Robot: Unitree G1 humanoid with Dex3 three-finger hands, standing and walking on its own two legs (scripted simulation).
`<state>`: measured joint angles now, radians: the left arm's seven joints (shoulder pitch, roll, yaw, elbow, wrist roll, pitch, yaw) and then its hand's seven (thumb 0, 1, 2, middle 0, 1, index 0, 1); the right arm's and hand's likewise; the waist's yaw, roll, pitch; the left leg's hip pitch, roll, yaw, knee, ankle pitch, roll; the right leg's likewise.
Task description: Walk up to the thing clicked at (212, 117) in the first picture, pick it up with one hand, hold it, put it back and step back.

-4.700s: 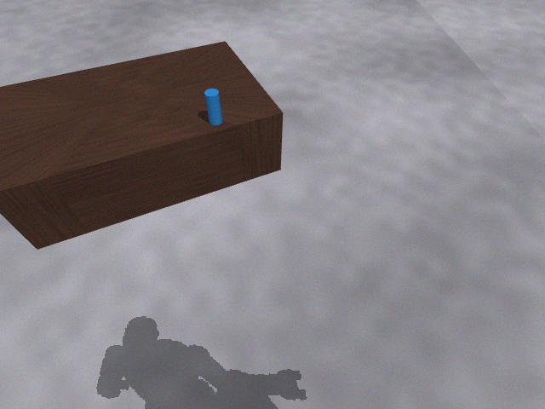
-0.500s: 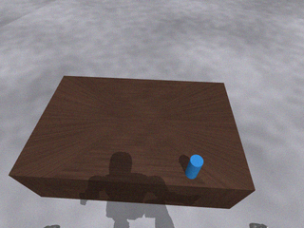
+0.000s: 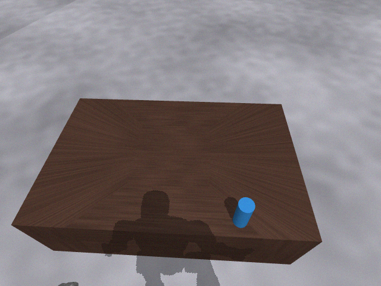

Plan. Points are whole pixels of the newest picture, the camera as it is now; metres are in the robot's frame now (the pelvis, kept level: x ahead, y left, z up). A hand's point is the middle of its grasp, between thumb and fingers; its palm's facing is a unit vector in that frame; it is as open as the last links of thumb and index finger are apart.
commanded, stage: walk up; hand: right
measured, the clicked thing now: (243, 213) +0.40 -0.18 -0.35
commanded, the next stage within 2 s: stand in 0.58 s
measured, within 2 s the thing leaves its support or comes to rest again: neither
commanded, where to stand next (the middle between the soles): +0.04 +0.02 m, yaw -3 degrees
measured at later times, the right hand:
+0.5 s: hand out of the picture +0.06 -0.25 -0.16, palm faces +0.00 +0.95 -0.32, open 7.4 cm
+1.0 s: hand out of the picture +0.07 -0.27 -0.16, palm faces -0.01 +0.94 -0.33, open 7.4 cm
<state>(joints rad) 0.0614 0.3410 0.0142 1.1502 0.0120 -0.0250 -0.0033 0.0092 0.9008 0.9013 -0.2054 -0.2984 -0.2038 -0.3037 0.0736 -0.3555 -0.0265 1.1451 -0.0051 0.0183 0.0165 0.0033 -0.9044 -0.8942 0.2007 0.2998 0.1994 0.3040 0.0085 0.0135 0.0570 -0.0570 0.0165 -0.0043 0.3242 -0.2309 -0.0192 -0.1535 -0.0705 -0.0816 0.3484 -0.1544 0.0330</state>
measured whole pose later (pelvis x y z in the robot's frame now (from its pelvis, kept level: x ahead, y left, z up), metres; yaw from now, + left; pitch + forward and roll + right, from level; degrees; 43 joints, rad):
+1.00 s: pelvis -0.01 -0.01 +0.00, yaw +0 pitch -2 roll +0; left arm 0.10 0.35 0.00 1.14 0.01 -0.02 -0.01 0.01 0.90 0.90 -0.21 -0.30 -0.20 -0.30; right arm 0.09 -0.35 -0.01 1.13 -0.01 0.00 0.01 0.00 -0.90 -0.89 0.20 0.30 0.20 0.30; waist 0.01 0.00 0.05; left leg -0.05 0.04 0.00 0.30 -0.21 -0.04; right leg -0.15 -0.05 -0.08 0.34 -0.14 0.01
